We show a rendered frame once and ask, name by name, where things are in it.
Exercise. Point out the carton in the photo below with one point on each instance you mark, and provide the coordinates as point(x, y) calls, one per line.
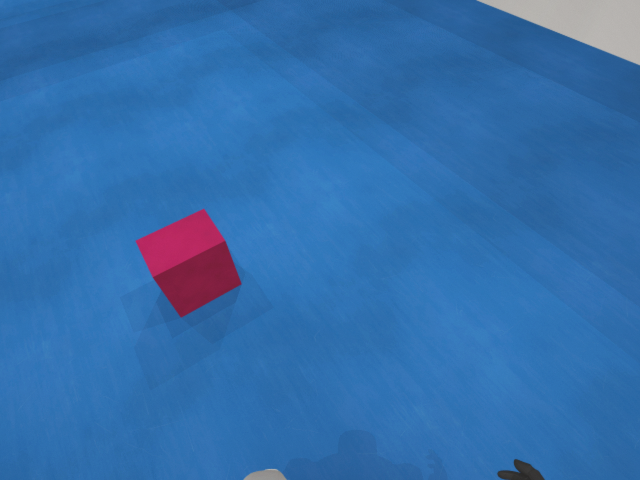
point(190, 261)

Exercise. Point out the robot right hand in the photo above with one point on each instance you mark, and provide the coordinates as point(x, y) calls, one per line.
point(527, 472)

